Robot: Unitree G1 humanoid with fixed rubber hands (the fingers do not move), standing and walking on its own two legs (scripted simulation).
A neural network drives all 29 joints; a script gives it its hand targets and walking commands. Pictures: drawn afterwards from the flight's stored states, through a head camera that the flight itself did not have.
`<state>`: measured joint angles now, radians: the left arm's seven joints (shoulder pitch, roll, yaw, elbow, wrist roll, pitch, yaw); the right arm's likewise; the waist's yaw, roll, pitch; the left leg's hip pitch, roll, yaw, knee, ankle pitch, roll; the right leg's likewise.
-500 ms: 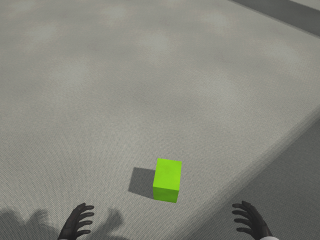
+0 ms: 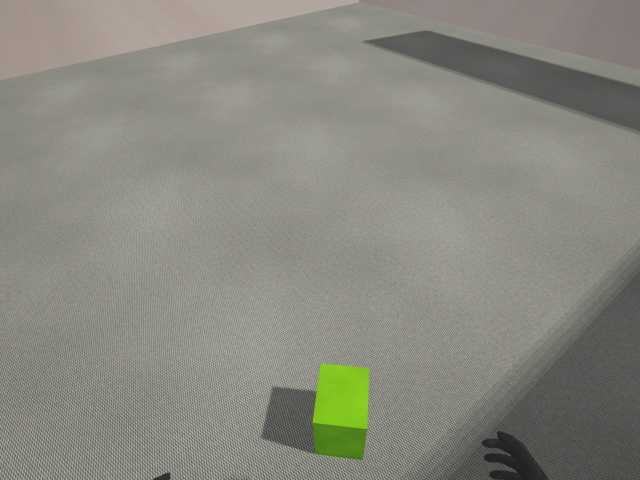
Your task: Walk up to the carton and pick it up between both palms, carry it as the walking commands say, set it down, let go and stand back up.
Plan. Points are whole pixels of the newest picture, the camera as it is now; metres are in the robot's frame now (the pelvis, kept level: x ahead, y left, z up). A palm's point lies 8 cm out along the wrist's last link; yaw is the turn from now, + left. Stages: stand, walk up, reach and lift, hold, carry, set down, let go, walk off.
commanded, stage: stand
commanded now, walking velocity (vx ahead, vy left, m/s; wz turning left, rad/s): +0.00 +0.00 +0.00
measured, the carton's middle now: (341, 412) +0.51 -0.03 -0.65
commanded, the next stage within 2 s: none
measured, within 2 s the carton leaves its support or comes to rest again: neither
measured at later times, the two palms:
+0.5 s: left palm out of the picture +0.06 +0.22 -0.13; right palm out of the picture +0.02 -0.26 -0.14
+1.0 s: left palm out of the picture +0.00 +0.19 -0.14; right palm out of the picture -0.05 -0.24 -0.15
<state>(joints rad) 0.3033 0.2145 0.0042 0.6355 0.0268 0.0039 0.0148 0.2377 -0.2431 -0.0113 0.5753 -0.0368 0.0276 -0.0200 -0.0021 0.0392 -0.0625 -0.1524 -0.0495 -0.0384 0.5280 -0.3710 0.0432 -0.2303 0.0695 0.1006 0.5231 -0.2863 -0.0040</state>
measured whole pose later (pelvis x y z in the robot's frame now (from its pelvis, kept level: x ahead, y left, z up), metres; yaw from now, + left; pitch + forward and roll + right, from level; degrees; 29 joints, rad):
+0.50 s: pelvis +0.03 -0.02 -0.01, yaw -3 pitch +2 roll +0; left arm 0.42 0.19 -0.02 0.89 0.02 -0.02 0.04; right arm 0.41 -0.22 -0.01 0.91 -0.01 -0.02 -0.05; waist -0.02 0.03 -0.14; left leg -0.15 -0.02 0.00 0.54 -0.42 0.02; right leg -0.27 0.11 0.14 0.60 -0.35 -0.04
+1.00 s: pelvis +0.02 -0.02 +0.00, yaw -4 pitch +0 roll +0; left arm 0.42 0.13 -0.05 1.07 0.01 0.00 0.06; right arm 0.41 -0.17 0.01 1.10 -0.01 0.02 -0.06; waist -0.01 0.02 -0.06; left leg -0.09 -0.01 0.03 0.50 -0.40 0.01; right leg -0.22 0.12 0.16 0.57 -0.33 -0.05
